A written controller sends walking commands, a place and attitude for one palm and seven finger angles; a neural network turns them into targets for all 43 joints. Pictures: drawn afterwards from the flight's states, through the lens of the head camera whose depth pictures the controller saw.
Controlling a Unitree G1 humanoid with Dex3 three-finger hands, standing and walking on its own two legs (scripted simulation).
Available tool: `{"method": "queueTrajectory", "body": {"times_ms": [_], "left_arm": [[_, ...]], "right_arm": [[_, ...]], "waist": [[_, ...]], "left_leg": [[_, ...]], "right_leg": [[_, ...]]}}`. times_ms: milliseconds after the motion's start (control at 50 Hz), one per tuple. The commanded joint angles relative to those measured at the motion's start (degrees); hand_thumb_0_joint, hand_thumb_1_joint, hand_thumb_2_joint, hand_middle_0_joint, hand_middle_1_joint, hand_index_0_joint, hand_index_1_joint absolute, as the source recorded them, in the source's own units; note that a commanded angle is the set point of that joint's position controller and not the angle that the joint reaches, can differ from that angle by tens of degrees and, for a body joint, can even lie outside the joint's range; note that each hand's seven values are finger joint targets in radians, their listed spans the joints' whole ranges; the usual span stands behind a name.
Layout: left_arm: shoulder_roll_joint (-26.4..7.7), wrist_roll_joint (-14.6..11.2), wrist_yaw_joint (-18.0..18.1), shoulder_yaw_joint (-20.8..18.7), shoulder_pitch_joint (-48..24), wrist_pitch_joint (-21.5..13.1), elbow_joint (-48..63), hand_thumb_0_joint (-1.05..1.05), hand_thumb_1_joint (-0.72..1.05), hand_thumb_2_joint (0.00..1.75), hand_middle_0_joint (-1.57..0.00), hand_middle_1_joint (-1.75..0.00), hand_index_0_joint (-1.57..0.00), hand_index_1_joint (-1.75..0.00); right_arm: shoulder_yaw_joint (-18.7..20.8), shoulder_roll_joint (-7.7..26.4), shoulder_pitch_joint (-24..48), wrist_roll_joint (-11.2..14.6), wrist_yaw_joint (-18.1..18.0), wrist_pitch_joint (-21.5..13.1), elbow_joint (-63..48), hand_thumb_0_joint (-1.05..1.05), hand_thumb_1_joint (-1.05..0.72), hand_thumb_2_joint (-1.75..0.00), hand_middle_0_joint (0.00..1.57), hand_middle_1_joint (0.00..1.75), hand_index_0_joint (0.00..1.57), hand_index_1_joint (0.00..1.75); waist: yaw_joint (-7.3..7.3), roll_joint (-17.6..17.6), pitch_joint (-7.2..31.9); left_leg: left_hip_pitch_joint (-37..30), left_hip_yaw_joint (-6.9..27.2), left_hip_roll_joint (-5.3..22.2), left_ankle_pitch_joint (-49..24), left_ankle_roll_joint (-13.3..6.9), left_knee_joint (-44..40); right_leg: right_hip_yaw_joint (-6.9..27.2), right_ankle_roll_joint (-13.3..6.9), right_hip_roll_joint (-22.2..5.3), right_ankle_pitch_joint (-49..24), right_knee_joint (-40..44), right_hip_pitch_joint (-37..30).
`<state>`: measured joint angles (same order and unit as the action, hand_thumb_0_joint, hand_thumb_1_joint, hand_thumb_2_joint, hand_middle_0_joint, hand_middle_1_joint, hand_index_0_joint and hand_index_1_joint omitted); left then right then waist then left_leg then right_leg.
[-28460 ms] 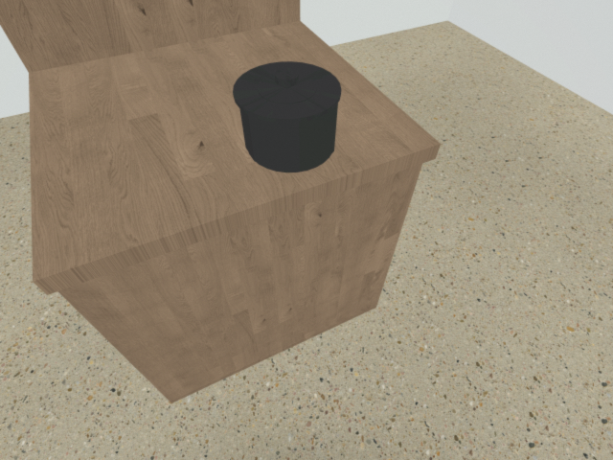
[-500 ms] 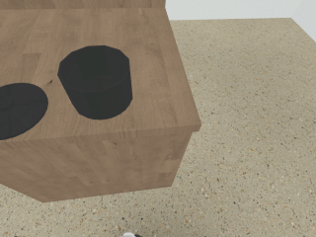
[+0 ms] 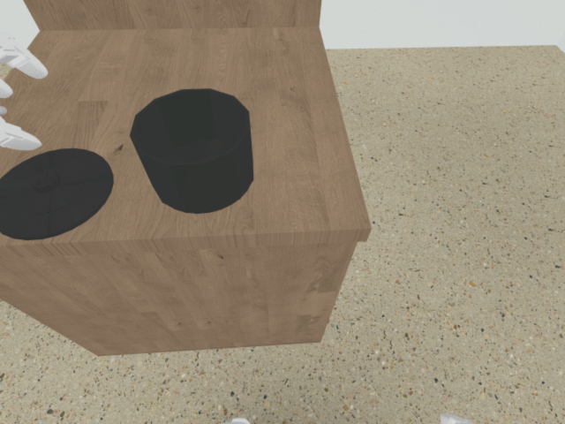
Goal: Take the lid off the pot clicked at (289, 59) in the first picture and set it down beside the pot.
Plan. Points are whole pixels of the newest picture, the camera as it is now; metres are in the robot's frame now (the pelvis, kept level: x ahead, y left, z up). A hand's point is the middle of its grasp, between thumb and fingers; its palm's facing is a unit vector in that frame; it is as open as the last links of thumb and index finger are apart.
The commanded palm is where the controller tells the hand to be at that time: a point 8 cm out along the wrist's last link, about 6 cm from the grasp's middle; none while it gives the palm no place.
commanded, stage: draw the hand back to the body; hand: left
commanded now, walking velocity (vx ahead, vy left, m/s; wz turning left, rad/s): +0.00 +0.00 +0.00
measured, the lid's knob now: (45, 180) +0.48 +0.40 +0.04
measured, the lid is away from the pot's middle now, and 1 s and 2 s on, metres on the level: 0.25 0.25 0.25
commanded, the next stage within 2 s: step back with the hand held close in 1.72 s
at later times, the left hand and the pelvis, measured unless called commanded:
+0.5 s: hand (7, 109) +0.39 +0.28 +0.25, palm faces +0.55 -0.80 -0.24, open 9.8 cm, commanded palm +0.32 +0.31 +0.25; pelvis +0.03 -0.04 +0.01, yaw -2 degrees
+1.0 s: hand (32, 172) +0.31 +0.24 +0.24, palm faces +0.52 -0.81 -0.26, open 7.6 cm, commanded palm +0.25 +0.26 +0.24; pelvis +0.03 -0.05 +0.01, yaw -2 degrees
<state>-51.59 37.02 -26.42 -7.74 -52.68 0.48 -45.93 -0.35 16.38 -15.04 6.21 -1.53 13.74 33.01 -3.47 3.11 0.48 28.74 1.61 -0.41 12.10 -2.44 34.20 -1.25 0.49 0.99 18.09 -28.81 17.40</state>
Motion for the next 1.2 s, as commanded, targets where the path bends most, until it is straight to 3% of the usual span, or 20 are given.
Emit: {"method": "queueTrajectory", "body": {"times_ms": [0,40,80,140,160,220,280,300,360,400,420,460,520,600,700,740,840,1080,1120,1180], "left_arm": [[-7.35,-29.87,20.04,-13.62,-18.52,-4.53,14.55,0.0,-0.03,0.69,-0.36,-0.83,-0.36,-0.83],[-9.14,-33.89,24.41,-17.82,-17.75,-6.06,22.55,0.0,-0.03,0.69,-0.36,-0.83,-0.36,-0.83],[-5.12,-36.33,27.16,-17.75,-11.8,-5.8,22.12,0.0,0.02,0.7,-0.36,-0.8,-0.36,-0.8],[-6.3,-37.96,29.81,-20.95,-7.71,-6.22,28.02,0.0,0.08,0.71,-0.34,-0.76,-0.34,-0.76],[-4.51,-38.14,30.22,-19.93,-7.66,-6.65,30.15,0.0,0.11,0.72,-0.34,-0.75,-0.34,-0.75],[-6.1,-39.14,31.7,-23.96,-1.05,-6.86,31.79,0.0,0.18,0.74,-0.33,-0.71,-0.33,-0.71],[-2.16,-39.72,31.83,-22.22,3.96,-6.7,34.28,0.0,0.25,0.75,-0.32,-0.67,-0.32,-0.67],[-1.77,-39.9,31.92,-22.08,3.75,-6.91,38.07,0.0,0.27,0.76,-0.31,-0.66,-0.31,-0.66],[-0.09,-40.41,32.1,-22.41,10.02,-5.84,35.89,0.0,0.34,0.77,-0.3,-0.62,-0.3,-0.62],[-0.58,-40.63,32.07,-23.29,11.79,-5.7,38.94,0.0,0.39,0.78,-0.29,-0.59,-0.29,-0.59],[0.04,-40.83,31.91,-22.81,11.21,-5.98,41.78,0.0,0.41,0.79,-0.29,-0.58,-0.29,-0.58],[1.39,-40.97,32.14,-22.65,14.21,-5.42,41.07,0.0,0.46,0.8,-0.28,-0.55,-0.28,-0.55],[1.31,-41.46,32.32,-23.45,14.64,-5.95,47.19,0.0,0.53,0.81,-0.27,-0.51,-0.27,-0.51],[3.38,-41.83,32.45,-24.24,22.63,-5.32,47.25,0.0,0.62,0.84,-0.25,-0.46,-0.25,-0.46],[4.93,-42.28,32.33,-24.23,25.31,-5.4,52.58,0.0,0.74,0.86,-0.23,-0.39,-0.23,-0.39],[6.3,-42.57,32.31,-23.45,25.93,-5.94,55.64,0.0,0.78,0.87,-0.22,-0.37,-0.22,-0.37],[7.46,-42.99,32.44,-24.85,32.61,-5.77,60.28,0.0,0.9,0.9,-0.2,-0.3,-0.2,-0.3],[14.01,-43.54,32.18,-23.18,46.92,-6.55,71.16,0.0,0.9,0.9,-0.2,-0.3,-0.2,-0.3],[14.57,-43.53,32.01,-22.51,48.17,-7.3,75.82,0.0,0.9,0.9,-0.2,-0.3,-0.2,-0.3],[16.31,-43.38,32.11,-21.6,52.04,-7.49,77.08,0.0,0.9,0.9,-0.2,-0.3,-0.2,-0.3]], "right_arm": [[1.44,9.44,-1.68,-1.25,-2.34,-7.36,-6.9,0.0,-0.9,-0.9,0.2,0.3,0.2,0.3],[1.31,9.57,-0.03,-1.61,-2.63,-9.36,-6.73,0.0,-0.9,-0.9,0.2,0.3,0.2,0.3],[1.31,9.06,0.82,-2.03,-2.51,-10.72,-5.3,0.0,-0.9,-0.9,0.2,0.3,0.2,0.3],[1.28,8.97,2.19,-2.43,-2.43,-12.35,-4.41,0.0,-0.9,-0.9,0.2,0.3,0.2,0.3],[1.27,8.6,2.75,-2.56,-2.34,-13.11,-4.25,0.0,-0.9,-0.9,0.2,0.3,0.2,0.3],[1.53,8.73,3.58,-2.9,-2.39,-14.53,-3.55,0.0,-0.9,-0.9,0.2,0.3,0.2,0.3],[1.84,8.29,4.57,-2.84,-2.23,-15.55,-3.2,0.0,-0.9,-0.9,0.2,0.3,0.2,0.3],[2.03,8.27,4.97,-2.74,-2.07,-15.99,-3.32,0.0,-0.9,-0.9,0.2,0.3,0.2,0.3],[2.17,8.23,5.4,-2.84,-2.16,-16.22,-2.22,0.0,-0.9,-0.9,0.2,0.3,0.2,0.3],[2.23,8.07,6.42,-2.77,-2.23,-16.34,-2.33,0.0,-0.9,-0.9,0.2,0.3,0.2,0.3],[2.19,7.92,7.17,-2.67,-2.3,-16.41,-2.36,0.0,-0.9,-0.9,0.2,0.3,0.2,0.3],[2.08,7.5,7.57,-2.78,-2.32,-16.64,-1.93,0.0,-0.9,-0.9,0.2,0.3,0.2,0.3],[1.91,7.12,9.32,-2.89,-2.54,-17.27,-2.25,0.0,-0.9,-0.9,0.2,0.3,0.2,0.3],[1.72,6.51,10.23,-3.19,-2.58,-17.51,-2.01,0.0,-0.9,-0.9,0.2,0.3,0.2,0.3],[1.54,5.8,11.71,-3.48,-2.75,-17.91,-2.28,0.0,-0.9,-0.9,0.2,0.3,0.2,0.3],[1.36,5.33,12.46,-3.59,-2.76,-18.45,-2.36,0.0,-0.9,-0.9,0.2,0.3,0.2,0.3],[1.34,4.9,13.12,-3.99,-2.72,-18.84,-2.61,0.0,-0.9,-0.9,0.2,0.3,0.2,0.3],[1.32,3.51,14.53,-4.81,-2.64,-20.41,-2.83,0.0,-0.9,-0.9,0.2,0.3,0.2,0.3],[1.34,3.41,14.85,-4.96,-2.43,-20.84,-2.94,0.0,-0.9,-0.9,0.2,0.3,0.2,0.3],[1.27,2.97,14.92,-5.2,-2.41,-21.26,-2.97,0.0,-0.9,-0.9,0.2,0.3,0.2,0.3]], "waist": [[-0.31,0.48,19.09],[0.68,2.55,21.72],[0.96,5.57,17.73],[1.87,8.7,17.18],[1.77,10.51,16.86],[2.71,7.4,15.78],[2.92,4.18,15.88],[3.01,5.26,17.33],[3.35,0.35,14.31],[3.87,0.47,14.76],[3.92,3.1,15.14],[3.89,0.45,13.26],[4.35,3.04,13.77],[5.05,-0.91,12.54],[5.42,-1.3,12.66],[5.32,1.51,11.61],[5.96,-0.16,11.94],[6.72,-0.66,9.03],[6.83,1.86,9.92],[6.9,2.05,8.33]], "left_leg": [[-29.24,4.84,3.43,1.13,-0.4,-8.45],[-29.29,3.06,2.79,-2.86,0.19,-8.99],[-27.9,1.51,2.64,-4.56,0.8,-9.68],[-27.51,-0.16,2.13,-8.27,1.04,-10.41],[-28.02,-0.23,2.06,-8.94,1.29,-10.62],[-27.17,-1.3,1.8,-11.36,0.92,-10.65],[-27.01,-2.51,1.45,-14.32,0.58,-10.45],[-28.29,-2.61,1.33,-15.27,0.5,-10.39],[-26.11,-3.67,0.84,-15.83,-0.14,-9.99],[-26.18,-4.18,0.55,-15.68,-0.44,-9.85],[-26.72,-4.45,0.23,-16.49,-0.43,-9.52],[-26.29,-4.43,0.17,-15.57,-0.53,-9.66],[-27.11,-4.71,-0.23,-14.99,-0.58,-9.5],[-26.26,-4.94,-0.32,-14.87,-0.5,-9.99],[-27.11,-5.25,-0.37,-14.59,-0.47,-10.17],[-27.97,-5.3,-0.36,-15.0,-0.37,-9.98],[-28.58,-5.31,-0.32,-15.72,-0.32,-10.32],[-29.71,-5.39,-0.05,-16.0,-0.35,-11.4],[-30.62,-5.44,-0.02,-17.18,-0.24,-11.21],[-30.33,-5.27,0.23,-16.01,0.05,-11.86]], "right_leg": [[0.05,-3.75,2.47,-6.74,7.37,4.16],[0.41,-3.54,2.22,-9.96,7.91,-0.41],[0.38,-3.48,2.39,-11.03,8.86,-1.78],[0.46,-3.4,2.33,-13.71,9.87,-5.22],[0.32,-3.42,2.44,-13.85,10.04,-5.11],[0.19,-3.23,2.69,-16.36,10.55,-7.5],[0.22,-2.61,2.66,-20.07,10.26,-8.92],[0.37,-2.51,2.55,-20.83,10.23,-9.07],[0.58,-1.91,2.51,-23.69,10.36,-9.43],[0.95,-1.45,2.08,-25.5,10.17,-10.14],[0.93,-1.57,1.97,-26.4,10.25,-10.65],[1.04,-1.1,2.0,-26.21,10.39,-9.76],[1.29,-0.9,1.64,-27.04,10.56,-10.3],[1.35,0.05,1.3,-29.33,10.11,-11.05],[1.73,0.61,0.85,-30.48,10.22,-11.64],[1.82,0.28,0.98,-29.9,10.73,-11.01],[1.6,0.37,1.02,-30.73,10.83,-12.0],[0.72,-0.29,1.7,-27.03,11.81,-10.99],[0.68,-0.63,1.64,-27.58,11.94,-11.52],[0.36,-0.79,1.75,-24.79,12.23,-10.71]]}}
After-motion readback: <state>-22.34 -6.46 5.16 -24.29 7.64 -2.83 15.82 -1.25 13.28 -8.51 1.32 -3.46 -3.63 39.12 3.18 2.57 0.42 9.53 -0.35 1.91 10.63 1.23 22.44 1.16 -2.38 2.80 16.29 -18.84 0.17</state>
